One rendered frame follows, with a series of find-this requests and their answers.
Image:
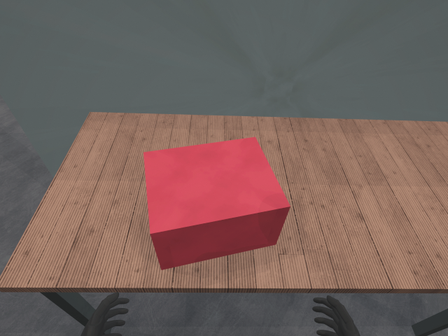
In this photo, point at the table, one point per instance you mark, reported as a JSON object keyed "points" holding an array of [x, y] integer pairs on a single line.
{"points": [[368, 212]]}

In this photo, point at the left robot hand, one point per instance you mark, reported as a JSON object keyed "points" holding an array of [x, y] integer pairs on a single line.
{"points": [[98, 323]]}

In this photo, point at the carton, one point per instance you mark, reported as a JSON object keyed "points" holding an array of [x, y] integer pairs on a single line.
{"points": [[212, 200]]}

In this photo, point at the right robot hand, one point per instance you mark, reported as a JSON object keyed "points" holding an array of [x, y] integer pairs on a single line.
{"points": [[342, 323]]}

